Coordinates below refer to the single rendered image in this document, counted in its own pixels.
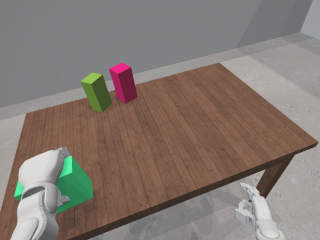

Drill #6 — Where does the robot left hand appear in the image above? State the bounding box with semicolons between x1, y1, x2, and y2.
18;146;71;208

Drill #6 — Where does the robot left forearm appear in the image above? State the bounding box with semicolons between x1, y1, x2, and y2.
10;182;59;240

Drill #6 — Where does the table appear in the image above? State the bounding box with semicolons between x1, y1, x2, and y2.
0;63;319;240

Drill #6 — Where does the robot right hand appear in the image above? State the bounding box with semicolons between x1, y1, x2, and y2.
235;182;274;228

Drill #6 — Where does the sponge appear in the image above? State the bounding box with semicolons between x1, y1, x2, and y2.
14;156;94;214

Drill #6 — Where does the robot right forearm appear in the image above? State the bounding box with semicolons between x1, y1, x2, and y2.
255;218;286;240

